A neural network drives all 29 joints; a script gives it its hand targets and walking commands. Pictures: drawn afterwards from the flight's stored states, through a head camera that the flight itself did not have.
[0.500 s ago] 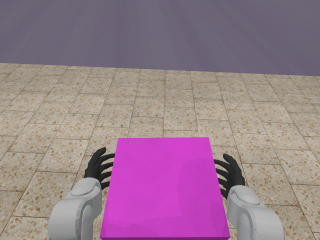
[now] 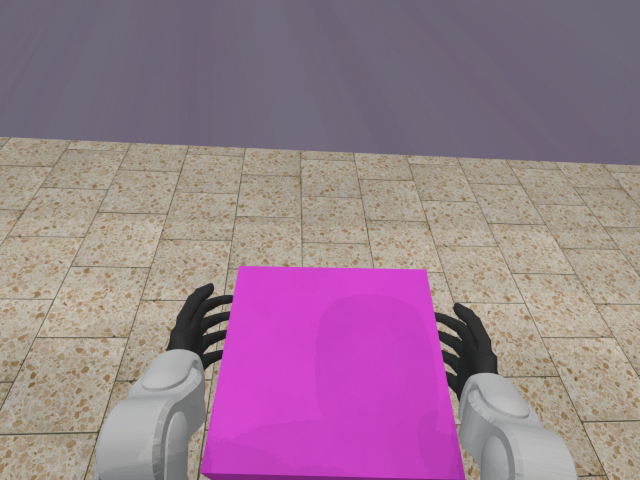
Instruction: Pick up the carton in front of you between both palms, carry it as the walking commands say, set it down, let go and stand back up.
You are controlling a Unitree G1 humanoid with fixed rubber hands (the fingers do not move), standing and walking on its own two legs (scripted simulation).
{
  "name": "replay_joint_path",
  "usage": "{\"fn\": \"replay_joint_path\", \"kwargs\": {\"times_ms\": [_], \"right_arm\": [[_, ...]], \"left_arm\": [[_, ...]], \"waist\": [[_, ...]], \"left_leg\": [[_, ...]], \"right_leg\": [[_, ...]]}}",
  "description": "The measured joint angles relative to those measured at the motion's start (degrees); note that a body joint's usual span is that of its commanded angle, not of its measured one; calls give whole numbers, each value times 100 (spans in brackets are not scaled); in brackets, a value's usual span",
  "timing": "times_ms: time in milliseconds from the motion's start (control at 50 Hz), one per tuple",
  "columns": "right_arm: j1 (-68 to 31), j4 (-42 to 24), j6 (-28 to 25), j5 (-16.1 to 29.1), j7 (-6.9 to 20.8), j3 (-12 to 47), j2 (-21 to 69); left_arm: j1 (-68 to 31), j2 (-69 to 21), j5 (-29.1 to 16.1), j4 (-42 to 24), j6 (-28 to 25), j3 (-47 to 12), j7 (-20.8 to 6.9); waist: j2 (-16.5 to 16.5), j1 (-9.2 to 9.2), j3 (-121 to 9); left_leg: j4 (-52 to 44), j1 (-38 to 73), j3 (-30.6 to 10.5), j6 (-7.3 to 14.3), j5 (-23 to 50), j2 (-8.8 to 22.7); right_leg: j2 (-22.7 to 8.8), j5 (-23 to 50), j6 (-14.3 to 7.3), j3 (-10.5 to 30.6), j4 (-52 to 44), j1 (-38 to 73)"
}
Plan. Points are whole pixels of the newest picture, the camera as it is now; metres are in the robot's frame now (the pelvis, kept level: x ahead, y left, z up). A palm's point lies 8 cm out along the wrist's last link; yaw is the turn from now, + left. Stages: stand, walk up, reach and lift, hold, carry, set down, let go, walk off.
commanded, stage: carry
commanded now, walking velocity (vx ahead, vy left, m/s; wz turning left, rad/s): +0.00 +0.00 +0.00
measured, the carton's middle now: (329, 394) +0.24 -0.01 +0.00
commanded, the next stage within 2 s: none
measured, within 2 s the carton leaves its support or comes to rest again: neither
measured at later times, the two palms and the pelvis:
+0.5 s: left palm (212, 286) +0.34 +0.14 +0.07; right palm (448, 293) +0.35 -0.16 +0.07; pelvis +0.10 -0.02 -0.02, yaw +3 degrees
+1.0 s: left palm (211, 304) +0.35 +0.15 +0.01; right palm (426, 311) +0.36 -0.14 +0.02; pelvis +0.07 -0.01 -0.02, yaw +3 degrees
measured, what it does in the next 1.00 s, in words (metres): steps on the spot: right foot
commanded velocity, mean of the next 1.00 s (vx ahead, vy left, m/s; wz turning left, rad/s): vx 0.00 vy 0.00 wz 0.00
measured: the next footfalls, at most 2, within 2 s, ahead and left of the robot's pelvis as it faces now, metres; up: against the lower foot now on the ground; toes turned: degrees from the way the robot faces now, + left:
right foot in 0.10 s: +0.16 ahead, -0.15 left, +0.00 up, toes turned +18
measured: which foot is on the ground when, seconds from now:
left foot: down 0.00-1.00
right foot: up 0.00-0.08, down 0.10-1.00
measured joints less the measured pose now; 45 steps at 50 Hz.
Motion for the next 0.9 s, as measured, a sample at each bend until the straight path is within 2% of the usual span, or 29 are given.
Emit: {"fn": "replay_joint_path", "kwargs": {"times_ms": [80,100,140,180,260,440,700,900], "right_arm": [[-68,-72,117,-18,0,63,-10],[-105,-57,157,-14,0,57,-16],[-244,67,292,-18,-1,-9,-31],[-373,178,421,-54,-10,-50,-40],[-502,359,506,-92,-20,-87,-44],[-518,550,364,-121,-6,-75,-42],[-776,1864,-351,-533,272,-154,-46],[-1113,3234,-1442,-883,490,-410,-28]], "left_arm": [[6,0,-17,-163,123,55,10],[-3,0,-15,-167,157,63,16],[-63,5,-5,-8,192,69,30],[-171,10,-24,164,245,116,36],[-287,12,-44,379,281,186,38],[-277,14,12,534,149,200,3],[-601,12,467,1890,-531,305,-302],[-999,-21,831,3247,-1545,485,-412]], "waist": [[-72,49,-128],[-88,53,-191],[119,51,-323],[279,37,-401],[344,61,-515],[229,137,-376],[180,50,-366],[99,83,-341]], "left_leg": [[409,291,-39,-142,-534,-60],[583,338,-49,-186,-714,-85],[883,357,-133,-277,-903,45],[1013,387,-218,-342,-1064,147],[1009,421,-307,-388,-1305,190],[1021,454,-333,-438,-1301,130],[1016,495,-326,-348,-1301,62],[1044,325,-317,-274,-1207,13]], "right_leg": [[13,1252,-14,-228,-1167,436],[-19,1364,-92,-277,-1287,592],[68,830,-299,-374,-1155,726],[139,523,-368,-459,-1030,782],[156,319,-367,-546,-892,773],[57,124,-341,-546,-574,684],[1,150,-331,-525,-602,737],[-39,346,-308,-513,-726,640]]}}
